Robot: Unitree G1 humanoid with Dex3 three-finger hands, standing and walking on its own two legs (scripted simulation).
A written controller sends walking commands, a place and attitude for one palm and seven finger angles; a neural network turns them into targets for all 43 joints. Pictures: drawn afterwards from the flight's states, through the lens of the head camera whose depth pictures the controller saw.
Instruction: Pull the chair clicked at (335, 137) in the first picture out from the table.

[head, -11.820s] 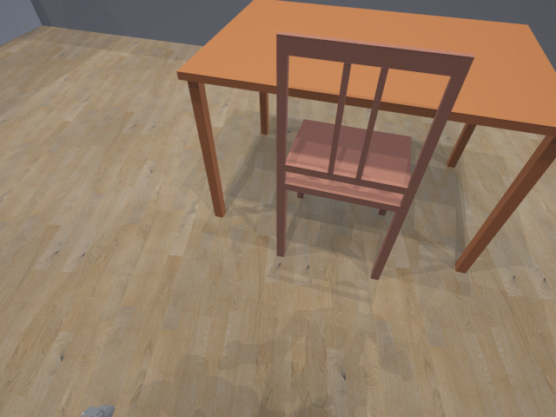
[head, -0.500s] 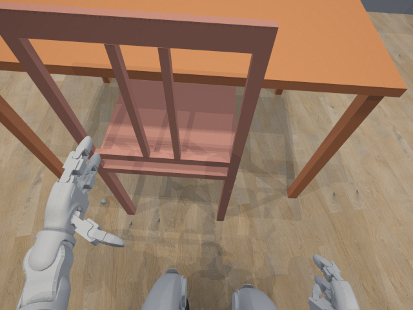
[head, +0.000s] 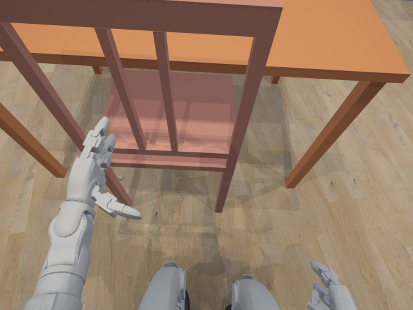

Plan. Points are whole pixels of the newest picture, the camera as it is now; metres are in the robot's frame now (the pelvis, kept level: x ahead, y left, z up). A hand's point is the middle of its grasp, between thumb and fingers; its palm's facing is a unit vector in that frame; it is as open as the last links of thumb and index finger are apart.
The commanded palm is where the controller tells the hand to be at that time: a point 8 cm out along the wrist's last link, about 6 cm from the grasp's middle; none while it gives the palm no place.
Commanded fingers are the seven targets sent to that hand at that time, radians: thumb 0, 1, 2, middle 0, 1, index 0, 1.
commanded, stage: aim the fingers beside a spindle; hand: left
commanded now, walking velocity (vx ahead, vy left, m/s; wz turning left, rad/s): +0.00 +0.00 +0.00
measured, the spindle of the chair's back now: (128, 103) +0.52 +0.19 +0.04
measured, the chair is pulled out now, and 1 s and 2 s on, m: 0.00 0.00 0.00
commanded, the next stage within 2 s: none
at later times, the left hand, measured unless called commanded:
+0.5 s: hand (125, 164) +0.38 +0.17 +0.02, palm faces +0.00 -1.00 -0.05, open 16.9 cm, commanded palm +0.35 +0.22 +0.01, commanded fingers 0.00 -0.50 0.30 -0.06 -0.08 -0.06 -0.08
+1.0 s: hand (124, 164) +0.38 +0.18 +0.01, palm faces -0.02 -1.00 -0.04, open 16.9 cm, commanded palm +0.36 +0.22 +0.01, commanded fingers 0.00 -0.50 0.30 -0.06 -0.08 -0.06 -0.08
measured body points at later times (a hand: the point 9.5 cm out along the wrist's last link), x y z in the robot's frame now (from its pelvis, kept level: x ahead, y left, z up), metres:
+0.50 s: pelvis +0.00 -0.01 -0.01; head +0.11 +0.00 +0.42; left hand +0.38 +0.23 +0.02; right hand +0.12 -0.26 -0.12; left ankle +0.06 +0.08 -0.63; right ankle +0.00 -0.11 -0.63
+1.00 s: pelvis +0.00 -0.01 -0.01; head +0.12 +0.00 +0.42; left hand +0.38 +0.23 +0.02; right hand +0.13 -0.26 -0.12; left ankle +0.06 +0.08 -0.63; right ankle +0.00 -0.11 -0.63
